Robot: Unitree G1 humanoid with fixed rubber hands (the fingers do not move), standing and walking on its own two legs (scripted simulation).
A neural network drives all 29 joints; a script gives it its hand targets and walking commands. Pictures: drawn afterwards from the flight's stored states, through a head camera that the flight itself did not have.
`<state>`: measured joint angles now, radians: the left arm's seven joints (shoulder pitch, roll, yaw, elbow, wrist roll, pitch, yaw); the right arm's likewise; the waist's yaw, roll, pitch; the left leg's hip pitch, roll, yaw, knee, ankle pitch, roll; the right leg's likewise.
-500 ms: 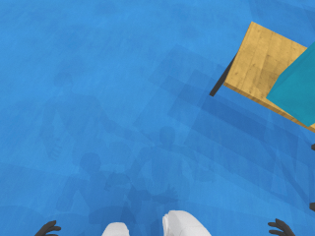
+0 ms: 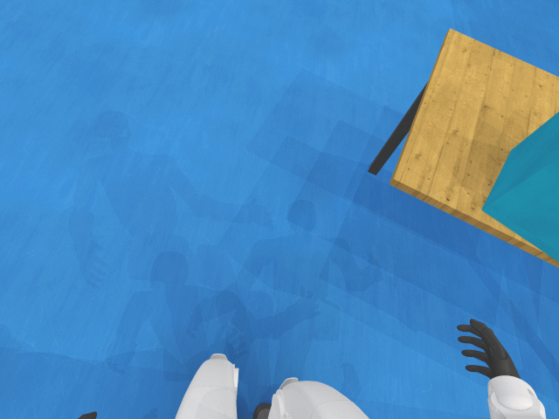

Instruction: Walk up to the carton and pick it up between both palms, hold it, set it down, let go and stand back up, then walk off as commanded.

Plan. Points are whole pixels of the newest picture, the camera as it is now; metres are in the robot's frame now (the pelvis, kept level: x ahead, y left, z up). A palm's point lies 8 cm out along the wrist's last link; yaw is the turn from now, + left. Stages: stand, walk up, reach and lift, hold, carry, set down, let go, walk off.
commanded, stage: walk up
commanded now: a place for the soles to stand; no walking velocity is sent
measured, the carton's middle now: out of the picture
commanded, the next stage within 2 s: none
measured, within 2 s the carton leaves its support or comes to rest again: neither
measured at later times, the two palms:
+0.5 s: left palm (137, 335) +0.21 +0.22 -0.10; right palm (526, 381) +0.18 -0.40 -0.11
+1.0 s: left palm out of the picture +0.10 +0.20 -0.11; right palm out of the picture +0.00 -0.42 -0.06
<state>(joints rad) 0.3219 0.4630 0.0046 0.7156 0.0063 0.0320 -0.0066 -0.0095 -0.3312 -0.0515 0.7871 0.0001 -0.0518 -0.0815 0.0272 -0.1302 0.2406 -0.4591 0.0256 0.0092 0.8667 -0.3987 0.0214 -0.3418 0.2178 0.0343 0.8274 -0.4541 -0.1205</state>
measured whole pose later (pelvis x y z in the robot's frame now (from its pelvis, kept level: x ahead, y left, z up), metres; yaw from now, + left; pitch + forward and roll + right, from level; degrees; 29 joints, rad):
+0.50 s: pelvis +0.08 -0.08 -0.01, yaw -5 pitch -2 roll +0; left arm 0.20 0.44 0.00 0.70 0.01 0.02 -0.01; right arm 0.13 -0.37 -0.05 0.78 0.00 0.02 -0.08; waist 0.03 -0.01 0.23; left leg -0.41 0.03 0.01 1.34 -0.66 -0.02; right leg -0.51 0.11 0.04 0.91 -0.35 -0.07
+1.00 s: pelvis -0.03 -0.09 +0.00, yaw -9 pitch -6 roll -1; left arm 0.25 0.46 0.01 0.69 0.01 0.07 -0.03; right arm 0.23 -0.38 -0.05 0.78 0.00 0.02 -0.07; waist 0.03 -0.07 0.23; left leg -0.41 0.07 0.02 0.84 -0.33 0.02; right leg -0.57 0.14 0.05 1.34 -0.42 -0.05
